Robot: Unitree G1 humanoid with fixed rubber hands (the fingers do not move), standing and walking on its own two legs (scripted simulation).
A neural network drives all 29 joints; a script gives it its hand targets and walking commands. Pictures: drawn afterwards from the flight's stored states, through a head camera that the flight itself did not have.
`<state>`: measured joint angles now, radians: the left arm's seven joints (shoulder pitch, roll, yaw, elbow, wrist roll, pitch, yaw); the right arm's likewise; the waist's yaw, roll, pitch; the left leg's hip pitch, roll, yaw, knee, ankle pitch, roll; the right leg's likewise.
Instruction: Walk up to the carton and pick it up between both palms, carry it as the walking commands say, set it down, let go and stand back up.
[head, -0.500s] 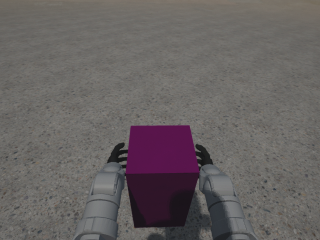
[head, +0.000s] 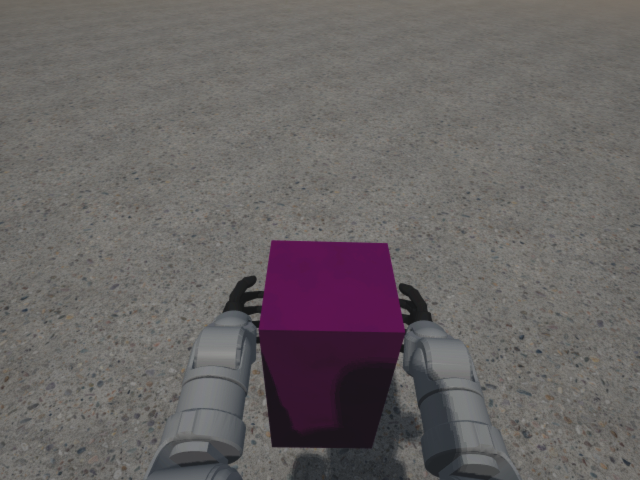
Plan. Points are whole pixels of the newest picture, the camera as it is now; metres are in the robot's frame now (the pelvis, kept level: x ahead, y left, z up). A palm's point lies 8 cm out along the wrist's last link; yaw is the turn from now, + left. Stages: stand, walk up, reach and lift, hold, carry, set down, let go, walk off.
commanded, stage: reach and lift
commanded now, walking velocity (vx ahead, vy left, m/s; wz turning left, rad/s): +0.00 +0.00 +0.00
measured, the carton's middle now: (325, 352) +0.31 +0.01 -0.01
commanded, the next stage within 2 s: hold in 0.90 s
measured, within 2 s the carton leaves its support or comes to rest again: neither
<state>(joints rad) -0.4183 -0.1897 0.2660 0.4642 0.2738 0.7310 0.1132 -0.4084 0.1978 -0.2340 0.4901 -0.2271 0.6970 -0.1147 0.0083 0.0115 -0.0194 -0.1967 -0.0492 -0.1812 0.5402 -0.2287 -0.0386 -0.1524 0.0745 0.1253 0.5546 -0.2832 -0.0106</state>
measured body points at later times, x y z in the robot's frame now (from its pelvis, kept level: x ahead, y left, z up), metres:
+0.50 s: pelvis +0.01 +0.02 +0.00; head -0.07 +0.02 +0.45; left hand +0.32 +0.14 +0.05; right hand +0.31 -0.11 +0.04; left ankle +0.05 +0.14 -0.73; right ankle +0.02 -0.11 -0.73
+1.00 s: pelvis +0.00 +0.00 +0.00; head -0.09 +0.00 +0.44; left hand +0.30 +0.13 +0.05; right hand +0.30 -0.12 +0.05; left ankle +0.05 +0.14 -0.73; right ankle +0.02 -0.11 -0.73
